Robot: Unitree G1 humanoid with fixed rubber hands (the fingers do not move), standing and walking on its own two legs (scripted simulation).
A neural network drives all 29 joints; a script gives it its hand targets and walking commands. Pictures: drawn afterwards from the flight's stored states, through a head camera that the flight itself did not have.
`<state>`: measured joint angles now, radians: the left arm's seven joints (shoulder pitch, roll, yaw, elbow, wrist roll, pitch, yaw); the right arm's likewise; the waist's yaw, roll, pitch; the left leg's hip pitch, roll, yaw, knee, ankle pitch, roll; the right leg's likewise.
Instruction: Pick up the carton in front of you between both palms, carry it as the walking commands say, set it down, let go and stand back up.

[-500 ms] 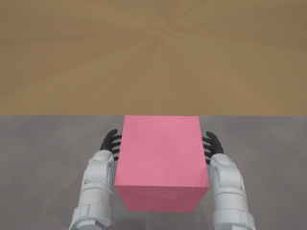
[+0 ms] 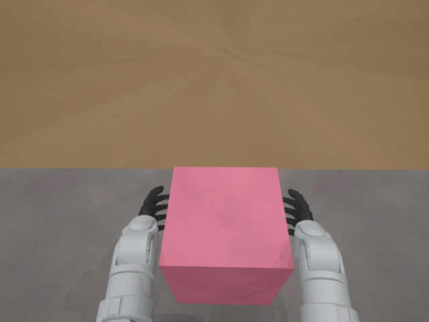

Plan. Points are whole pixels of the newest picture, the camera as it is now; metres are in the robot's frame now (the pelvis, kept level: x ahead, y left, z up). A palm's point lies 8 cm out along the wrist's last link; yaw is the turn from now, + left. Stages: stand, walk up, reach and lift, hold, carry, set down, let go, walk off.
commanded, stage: hold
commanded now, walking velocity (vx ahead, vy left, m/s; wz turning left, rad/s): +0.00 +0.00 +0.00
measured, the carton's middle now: (224, 239) +0.30 +0.00 -0.04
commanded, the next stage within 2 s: carry in 0.94 s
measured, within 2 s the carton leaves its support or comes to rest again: neither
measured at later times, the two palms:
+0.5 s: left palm (145, 224) +0.27 +0.15 +0.05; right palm (306, 229) +0.28 -0.15 +0.05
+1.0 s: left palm (146, 221) +0.28 +0.15 +0.05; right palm (305, 226) +0.28 -0.15 +0.05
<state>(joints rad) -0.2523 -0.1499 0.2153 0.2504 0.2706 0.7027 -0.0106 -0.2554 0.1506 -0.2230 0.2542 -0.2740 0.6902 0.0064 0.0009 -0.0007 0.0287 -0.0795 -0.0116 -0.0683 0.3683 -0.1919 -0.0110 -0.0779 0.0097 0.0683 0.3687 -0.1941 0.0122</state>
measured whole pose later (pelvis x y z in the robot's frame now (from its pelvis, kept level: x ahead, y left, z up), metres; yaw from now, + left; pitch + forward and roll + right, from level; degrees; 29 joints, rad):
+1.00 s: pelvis +0.00 +0.00 +0.00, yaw +0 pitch -4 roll +0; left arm -0.22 -0.14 0.18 0.17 0.25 0.79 -0.01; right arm -0.23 0.14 -0.19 0.18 -0.25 0.77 0.00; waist 0.00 0.00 -0.04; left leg -0.14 -0.01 -0.06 0.45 -0.26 -0.01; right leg -0.14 0.02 0.07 0.44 -0.26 0.01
